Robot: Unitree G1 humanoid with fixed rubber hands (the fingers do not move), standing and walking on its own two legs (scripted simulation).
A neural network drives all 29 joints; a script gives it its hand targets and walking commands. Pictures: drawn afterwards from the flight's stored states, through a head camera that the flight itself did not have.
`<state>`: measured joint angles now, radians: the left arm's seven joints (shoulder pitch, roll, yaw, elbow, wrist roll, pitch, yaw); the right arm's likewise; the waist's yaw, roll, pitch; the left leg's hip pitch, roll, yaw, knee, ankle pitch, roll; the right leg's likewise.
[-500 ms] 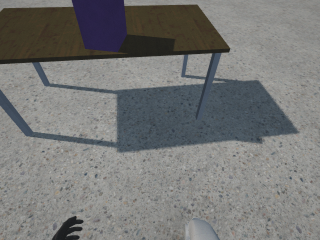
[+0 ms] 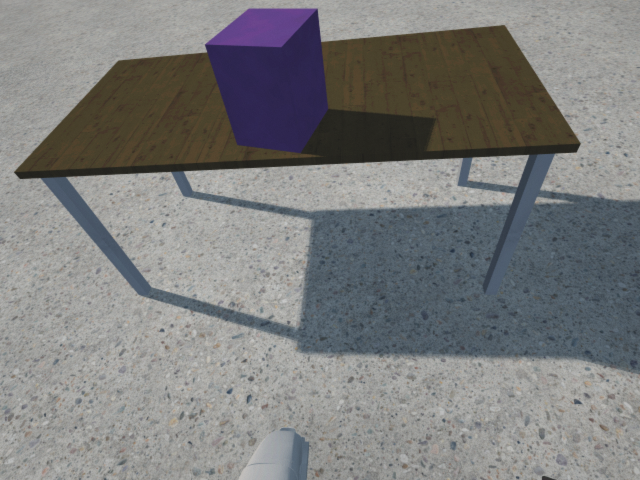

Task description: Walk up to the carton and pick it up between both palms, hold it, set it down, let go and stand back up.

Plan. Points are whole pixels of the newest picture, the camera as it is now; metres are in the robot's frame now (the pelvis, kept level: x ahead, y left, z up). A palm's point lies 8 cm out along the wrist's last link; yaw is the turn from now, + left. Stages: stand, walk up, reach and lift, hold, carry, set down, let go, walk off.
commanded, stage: walk up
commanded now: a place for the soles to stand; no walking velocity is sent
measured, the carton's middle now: (274, 81) +0.99 +0.19 +0.03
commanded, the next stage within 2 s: none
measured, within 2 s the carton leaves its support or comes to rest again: neither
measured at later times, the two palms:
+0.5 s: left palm (128, 377) +0.28 +0.37 -0.11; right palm (474, 380) +0.28 -0.18 -0.10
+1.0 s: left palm (135, 297) +0.41 +0.40 -0.08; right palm (440, 295) +0.44 -0.16 -0.13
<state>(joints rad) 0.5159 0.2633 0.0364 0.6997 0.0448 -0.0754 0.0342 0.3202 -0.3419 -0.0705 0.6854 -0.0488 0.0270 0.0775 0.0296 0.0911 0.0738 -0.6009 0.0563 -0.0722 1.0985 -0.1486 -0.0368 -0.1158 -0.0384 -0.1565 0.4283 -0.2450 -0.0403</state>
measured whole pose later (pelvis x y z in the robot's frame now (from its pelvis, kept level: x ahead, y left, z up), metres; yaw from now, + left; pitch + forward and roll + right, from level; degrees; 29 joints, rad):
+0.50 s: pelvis +0.21 +0.10 -0.01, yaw +1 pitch -3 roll -2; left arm 0.42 0.29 0.06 0.59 0.02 -0.02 0.00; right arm 0.30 -0.28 -0.05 0.72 -0.03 -0.01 0.01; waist -0.05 0.01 0.09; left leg -0.24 0.02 0.11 0.56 -0.28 0.07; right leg -0.48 -0.04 0.00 1.21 -0.38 -0.02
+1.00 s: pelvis +0.37 +0.12 -0.01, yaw -2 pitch -4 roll +1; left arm 0.43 0.26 0.05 0.65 0.05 -0.05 0.05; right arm 0.32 -0.34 -0.06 0.66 -0.05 0.05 0.07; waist 0.02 0.08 0.10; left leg -0.52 0.08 -0.01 1.16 -0.34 -0.04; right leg -0.22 -0.05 -0.05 0.54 -0.25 -0.02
